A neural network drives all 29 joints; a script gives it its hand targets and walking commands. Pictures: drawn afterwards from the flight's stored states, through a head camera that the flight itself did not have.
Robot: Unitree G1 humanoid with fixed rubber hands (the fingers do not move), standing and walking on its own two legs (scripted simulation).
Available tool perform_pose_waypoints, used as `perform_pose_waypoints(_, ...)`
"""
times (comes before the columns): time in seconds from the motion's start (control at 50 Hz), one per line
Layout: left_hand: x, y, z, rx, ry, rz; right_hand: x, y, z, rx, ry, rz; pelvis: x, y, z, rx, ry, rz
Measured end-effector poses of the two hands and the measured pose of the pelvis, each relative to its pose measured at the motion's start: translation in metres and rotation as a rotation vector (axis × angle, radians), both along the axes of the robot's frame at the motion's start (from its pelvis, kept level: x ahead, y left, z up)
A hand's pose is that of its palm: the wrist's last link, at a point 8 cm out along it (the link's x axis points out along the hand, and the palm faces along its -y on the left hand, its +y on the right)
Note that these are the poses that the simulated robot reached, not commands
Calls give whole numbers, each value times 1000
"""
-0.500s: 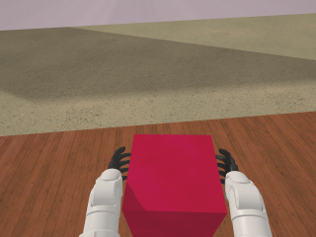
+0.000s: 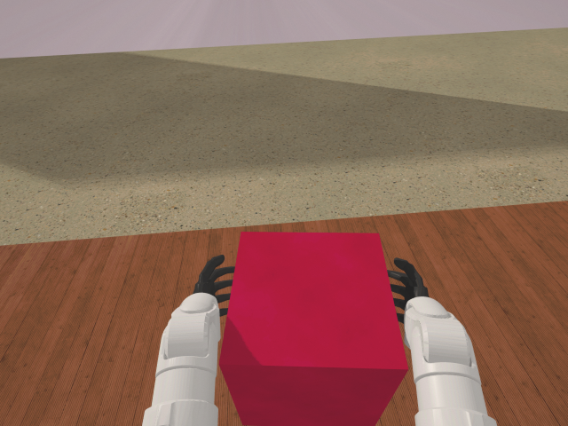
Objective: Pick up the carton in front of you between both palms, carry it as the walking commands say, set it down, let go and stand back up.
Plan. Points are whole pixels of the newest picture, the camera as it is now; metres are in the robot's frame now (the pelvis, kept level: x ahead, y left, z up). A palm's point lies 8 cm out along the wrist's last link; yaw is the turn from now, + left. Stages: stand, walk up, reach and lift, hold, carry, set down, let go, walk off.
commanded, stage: hold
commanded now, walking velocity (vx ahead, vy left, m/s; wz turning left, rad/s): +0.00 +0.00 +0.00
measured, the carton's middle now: (308, 333) +0.29 +0.00 -0.02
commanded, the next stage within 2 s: carry in 0.90 s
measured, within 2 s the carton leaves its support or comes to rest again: neither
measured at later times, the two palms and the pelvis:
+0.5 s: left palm (206, 302) +0.29 +0.15 +0.05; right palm (415, 307) +0.29 -0.15 +0.05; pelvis +0.01 +0.00 +0.00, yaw +0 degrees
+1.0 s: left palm (205, 299) +0.30 +0.15 +0.05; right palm (413, 302) +0.30 -0.15 +0.05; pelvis +0.01 +0.00 +0.00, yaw +1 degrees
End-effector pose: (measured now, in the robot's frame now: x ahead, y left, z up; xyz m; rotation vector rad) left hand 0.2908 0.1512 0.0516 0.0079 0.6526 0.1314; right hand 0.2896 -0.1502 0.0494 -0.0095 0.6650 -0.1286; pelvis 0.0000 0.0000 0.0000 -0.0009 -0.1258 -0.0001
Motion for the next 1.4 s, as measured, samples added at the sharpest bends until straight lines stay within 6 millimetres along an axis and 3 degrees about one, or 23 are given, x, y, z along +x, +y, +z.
perform_pose_waypoints(0.48, 3, 0, -1, 16, 7, -9, 3, 0, 0, -17, 6, 11, 8, -1, 2, -1, 5, 2)
perform_pose_waypoints(0.88, 1, 0, 0, 12, 5, -7, 1, 0, 0, -11, 5, 5, 4, 0, 1, 0, 2, 1)
perform_pose_waypoints(1.02, 9, 2, 5, 10, -31, 0, 11, 2, 5, -10, -31, 4, 12, 1, -3, -5, 106, 15)
perform_pose_waypoints(1.1, 22, 10, 15, -6, -87, 17, 25, 11, 17, 3, -88, 0, 27, 8, -9, -3, 143, 25)
perform_pose_waypoints(1.2, 46, 23, 31, -29, -118, 38, 52, 24, 34, 14, -120, -4, 59, 18, -10, -1, 187, -9)
perform_pose_waypoints(1.32, 87, 8, 43, -42, -105, 25, 82, 10, 42, 41, -106, -52, 108, 12, -7, -30, 220, -11)
perform_pose_waypoints(1.4, 110, 2, 35, -51, -70, 31, 106, 4, 35, 63, -71, -64, 148, 5, -11, -29, 227, 34)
